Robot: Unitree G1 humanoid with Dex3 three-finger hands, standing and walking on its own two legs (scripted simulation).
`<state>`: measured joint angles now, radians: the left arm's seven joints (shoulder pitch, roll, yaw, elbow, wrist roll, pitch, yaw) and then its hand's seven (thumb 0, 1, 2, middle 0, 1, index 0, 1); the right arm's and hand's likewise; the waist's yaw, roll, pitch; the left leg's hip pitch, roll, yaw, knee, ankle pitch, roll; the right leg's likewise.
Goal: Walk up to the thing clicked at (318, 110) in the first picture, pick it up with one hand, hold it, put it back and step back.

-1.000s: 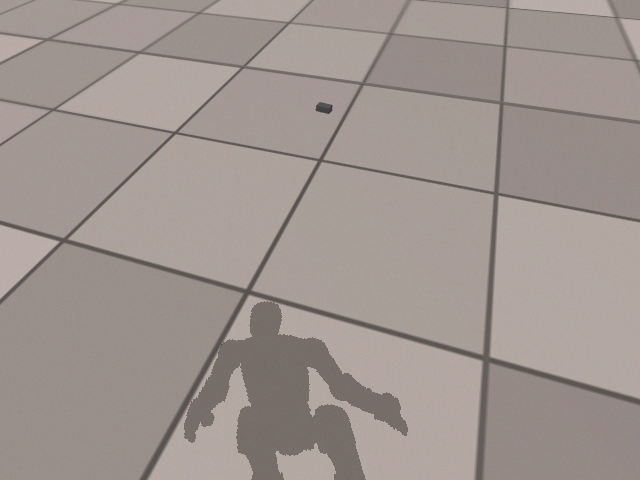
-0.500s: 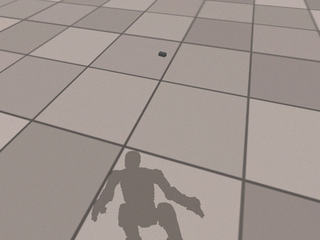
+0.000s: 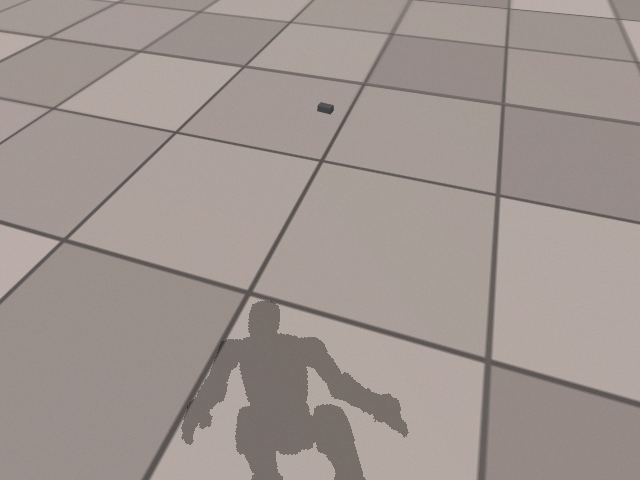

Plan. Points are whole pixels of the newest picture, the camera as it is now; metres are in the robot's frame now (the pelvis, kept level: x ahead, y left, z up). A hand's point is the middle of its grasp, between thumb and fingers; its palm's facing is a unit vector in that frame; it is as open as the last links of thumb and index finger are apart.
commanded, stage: stand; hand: left
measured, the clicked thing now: (325, 108) +2.27 -0.03 -0.76
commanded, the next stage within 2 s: walk up in 0.12 s
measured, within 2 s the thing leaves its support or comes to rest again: neither
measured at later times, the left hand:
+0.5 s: hand (177, 441) +0.23 +0.22 -0.13, palm faces -0.14 -0.86 -0.49, open 7.4 cm
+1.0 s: hand (234, 304) +0.49 +0.19 -0.18, palm faces -0.30 -0.87 -0.40, open 7.4 cm
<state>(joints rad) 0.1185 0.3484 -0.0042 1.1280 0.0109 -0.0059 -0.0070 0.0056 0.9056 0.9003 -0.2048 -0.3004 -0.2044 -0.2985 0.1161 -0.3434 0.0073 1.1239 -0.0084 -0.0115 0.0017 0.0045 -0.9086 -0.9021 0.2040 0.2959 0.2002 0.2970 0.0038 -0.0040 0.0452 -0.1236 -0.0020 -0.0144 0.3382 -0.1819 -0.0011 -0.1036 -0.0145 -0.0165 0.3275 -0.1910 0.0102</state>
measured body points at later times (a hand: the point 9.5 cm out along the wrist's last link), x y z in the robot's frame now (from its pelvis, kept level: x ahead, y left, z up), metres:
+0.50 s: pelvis +0.10 -0.07 -0.03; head +0.07 -0.10 +0.42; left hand +0.24 +0.27 -0.10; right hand +0.10 -0.43 -0.16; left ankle +0.01 +0.10 -0.73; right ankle +0.12 -0.20 -0.75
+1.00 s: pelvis +0.39 -0.08 -0.03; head +0.44 -0.09 +0.42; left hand +0.50 +0.23 -0.15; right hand +0.45 -0.43 -0.12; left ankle +0.50 +0.01 -0.75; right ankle +0.18 -0.19 -0.67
